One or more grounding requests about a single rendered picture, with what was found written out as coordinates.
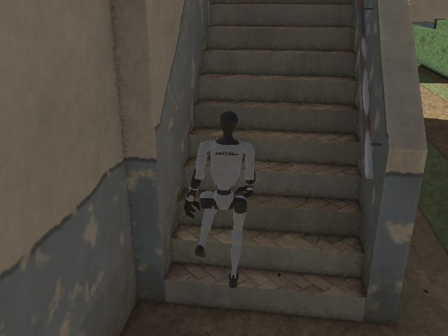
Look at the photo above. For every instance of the robot left shin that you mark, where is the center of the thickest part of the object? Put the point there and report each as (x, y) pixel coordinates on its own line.
(206, 226)

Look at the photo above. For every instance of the left robot hand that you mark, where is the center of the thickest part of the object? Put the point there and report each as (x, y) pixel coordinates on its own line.
(189, 208)

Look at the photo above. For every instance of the robot right upper arm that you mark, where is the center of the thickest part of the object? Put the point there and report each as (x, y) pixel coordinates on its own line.
(248, 149)

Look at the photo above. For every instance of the robot right thigh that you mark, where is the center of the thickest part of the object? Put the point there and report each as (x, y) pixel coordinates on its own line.
(239, 214)

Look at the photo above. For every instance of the robot left upper arm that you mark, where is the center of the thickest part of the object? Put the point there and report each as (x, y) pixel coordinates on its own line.
(204, 147)

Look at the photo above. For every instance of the right robot forearm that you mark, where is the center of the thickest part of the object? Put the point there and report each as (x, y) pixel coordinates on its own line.
(250, 183)

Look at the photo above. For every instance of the left robot forearm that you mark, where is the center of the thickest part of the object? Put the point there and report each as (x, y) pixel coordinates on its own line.
(194, 186)

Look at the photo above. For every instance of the right robot hand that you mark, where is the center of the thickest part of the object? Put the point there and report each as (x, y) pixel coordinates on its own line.
(248, 194)

